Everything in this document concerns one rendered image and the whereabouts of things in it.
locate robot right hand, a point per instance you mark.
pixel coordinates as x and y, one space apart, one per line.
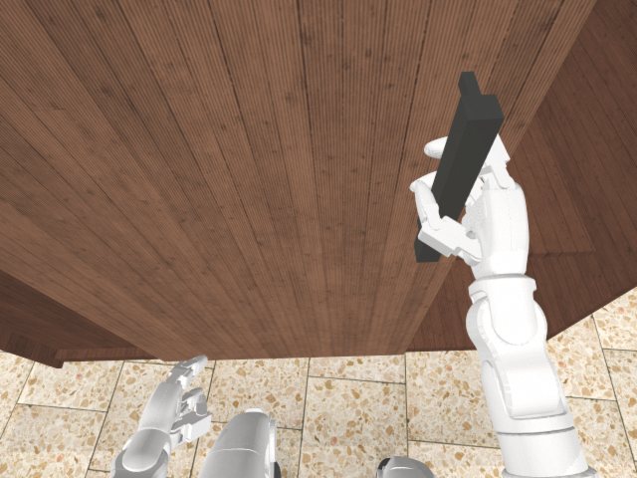
498 217

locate wardrobe door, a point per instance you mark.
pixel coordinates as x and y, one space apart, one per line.
32 314
230 178

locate robot left forearm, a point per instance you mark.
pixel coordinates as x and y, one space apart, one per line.
146 454

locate robot right thigh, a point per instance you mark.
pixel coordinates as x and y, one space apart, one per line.
404 467

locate robot right forearm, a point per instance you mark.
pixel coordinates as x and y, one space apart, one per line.
522 388

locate robot left hand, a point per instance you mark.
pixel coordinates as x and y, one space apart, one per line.
167 409

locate handle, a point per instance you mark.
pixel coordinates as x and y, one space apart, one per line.
476 123

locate robot right foot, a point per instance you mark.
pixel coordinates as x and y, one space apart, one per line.
383 463

